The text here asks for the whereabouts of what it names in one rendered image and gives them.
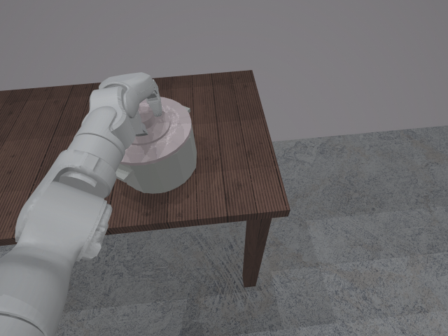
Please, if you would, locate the lid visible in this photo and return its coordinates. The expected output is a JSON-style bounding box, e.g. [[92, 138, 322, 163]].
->
[[120, 97, 192, 166]]

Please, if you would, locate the robot left hand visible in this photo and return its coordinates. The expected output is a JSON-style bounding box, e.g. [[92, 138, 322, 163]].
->
[[99, 72, 162, 137]]

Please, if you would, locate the pot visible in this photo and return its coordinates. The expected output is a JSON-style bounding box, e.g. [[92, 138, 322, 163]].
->
[[116, 106, 197, 194]]

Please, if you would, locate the knob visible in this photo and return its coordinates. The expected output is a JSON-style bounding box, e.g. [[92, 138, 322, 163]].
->
[[138, 106, 155, 129]]

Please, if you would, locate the table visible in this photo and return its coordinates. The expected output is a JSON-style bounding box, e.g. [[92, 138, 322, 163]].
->
[[0, 70, 290, 287]]

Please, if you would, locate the robot left upper arm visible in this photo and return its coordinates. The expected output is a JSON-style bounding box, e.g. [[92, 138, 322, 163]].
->
[[0, 181, 112, 336]]

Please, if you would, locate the robot left forearm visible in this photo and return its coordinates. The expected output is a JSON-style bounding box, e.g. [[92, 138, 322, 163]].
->
[[15, 81, 139, 242]]

